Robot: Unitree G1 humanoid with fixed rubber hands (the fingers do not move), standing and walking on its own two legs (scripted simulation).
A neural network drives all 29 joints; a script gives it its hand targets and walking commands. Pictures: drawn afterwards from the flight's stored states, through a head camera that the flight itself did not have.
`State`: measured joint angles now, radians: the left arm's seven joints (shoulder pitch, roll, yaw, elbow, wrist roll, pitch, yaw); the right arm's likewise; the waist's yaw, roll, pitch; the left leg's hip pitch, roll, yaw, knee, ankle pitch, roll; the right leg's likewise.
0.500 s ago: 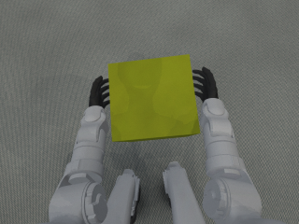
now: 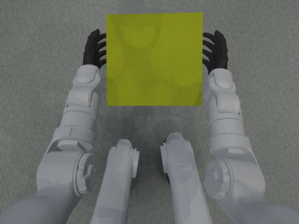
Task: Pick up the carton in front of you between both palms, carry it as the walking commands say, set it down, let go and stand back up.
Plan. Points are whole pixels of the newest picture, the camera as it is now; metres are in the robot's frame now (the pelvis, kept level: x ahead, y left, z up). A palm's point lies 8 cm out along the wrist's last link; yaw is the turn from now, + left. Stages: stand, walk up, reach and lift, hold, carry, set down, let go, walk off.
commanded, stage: set down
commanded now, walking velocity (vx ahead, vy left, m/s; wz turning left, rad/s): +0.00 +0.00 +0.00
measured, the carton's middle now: (154, 70) +0.49 -0.05 -0.20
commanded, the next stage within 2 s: none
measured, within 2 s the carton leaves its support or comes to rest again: rests again in 1.10 s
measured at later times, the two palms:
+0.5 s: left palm (111, 68) +0.52 +0.09 -0.26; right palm (203, 77) +0.47 -0.21 -0.26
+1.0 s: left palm (110, 70) +0.52 +0.10 -0.28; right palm (200, 81) +0.47 -0.20 -0.28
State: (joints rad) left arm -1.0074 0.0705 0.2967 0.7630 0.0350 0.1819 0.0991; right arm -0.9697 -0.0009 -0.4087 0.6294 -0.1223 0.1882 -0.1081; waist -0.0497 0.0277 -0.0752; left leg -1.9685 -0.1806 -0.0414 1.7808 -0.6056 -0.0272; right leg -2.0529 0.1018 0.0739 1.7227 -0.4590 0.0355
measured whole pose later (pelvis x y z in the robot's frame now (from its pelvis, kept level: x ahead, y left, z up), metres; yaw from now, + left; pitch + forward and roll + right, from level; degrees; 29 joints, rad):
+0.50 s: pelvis -0.02 +0.00 -0.10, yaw +1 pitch +41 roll +1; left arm -1.39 0.19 0.16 1.03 -0.02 0.19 0.15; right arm -1.22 -0.12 -0.47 0.80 -0.06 0.16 -0.11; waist -0.10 0.01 0.22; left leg -2.21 -0.22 -0.01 2.12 -0.63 -0.04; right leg -2.28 0.09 0.05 2.05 -0.49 0.06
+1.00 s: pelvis -0.01 +0.01 -0.12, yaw +1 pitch +40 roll -1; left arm -1.37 0.20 0.13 1.09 -0.03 0.16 0.15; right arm -1.20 -0.13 -0.46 0.88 -0.06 0.16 -0.09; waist -0.10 0.03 0.21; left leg -2.23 -0.20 0.00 2.20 -0.66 -0.01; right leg -2.29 0.07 0.03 2.12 -0.53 0.06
